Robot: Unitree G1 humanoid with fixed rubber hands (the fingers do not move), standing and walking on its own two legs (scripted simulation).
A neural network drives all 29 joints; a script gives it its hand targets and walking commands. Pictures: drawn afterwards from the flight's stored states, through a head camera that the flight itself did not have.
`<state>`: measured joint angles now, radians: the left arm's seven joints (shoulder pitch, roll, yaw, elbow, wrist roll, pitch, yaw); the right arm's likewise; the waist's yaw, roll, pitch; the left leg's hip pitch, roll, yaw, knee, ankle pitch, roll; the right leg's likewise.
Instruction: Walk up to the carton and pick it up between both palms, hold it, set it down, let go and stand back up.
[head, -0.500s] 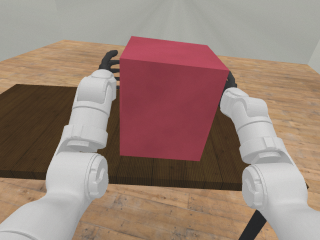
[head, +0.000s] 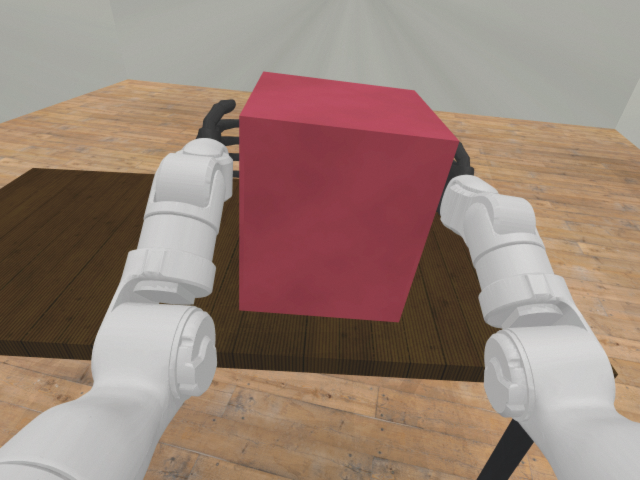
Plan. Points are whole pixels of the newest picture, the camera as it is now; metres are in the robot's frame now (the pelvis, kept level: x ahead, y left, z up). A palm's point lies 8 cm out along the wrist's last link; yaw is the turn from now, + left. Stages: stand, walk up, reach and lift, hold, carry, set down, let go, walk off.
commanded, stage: hold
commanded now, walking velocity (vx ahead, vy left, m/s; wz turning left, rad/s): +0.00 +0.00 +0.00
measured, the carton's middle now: (330, 195) +0.41 +0.00 +0.23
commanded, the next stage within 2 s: none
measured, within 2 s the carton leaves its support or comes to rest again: neither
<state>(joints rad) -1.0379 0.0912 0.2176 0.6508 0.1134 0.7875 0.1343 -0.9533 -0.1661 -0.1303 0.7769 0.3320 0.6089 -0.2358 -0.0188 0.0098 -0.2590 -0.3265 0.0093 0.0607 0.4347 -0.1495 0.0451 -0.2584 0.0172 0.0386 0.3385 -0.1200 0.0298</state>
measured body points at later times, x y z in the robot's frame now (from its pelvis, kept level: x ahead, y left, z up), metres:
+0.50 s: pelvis +0.00 +0.00 +0.00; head -0.08 +0.01 +0.44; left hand +0.40 +0.15 +0.29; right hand +0.40 -0.15 +0.25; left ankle +0.05 +0.09 -0.74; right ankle +0.04 -0.14 -0.74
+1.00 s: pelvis +0.00 +0.00 +0.00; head -0.08 +0.01 +0.44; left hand +0.40 +0.15 +0.29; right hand +0.40 -0.15 +0.25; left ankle +0.05 +0.09 -0.74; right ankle +0.04 -0.14 -0.74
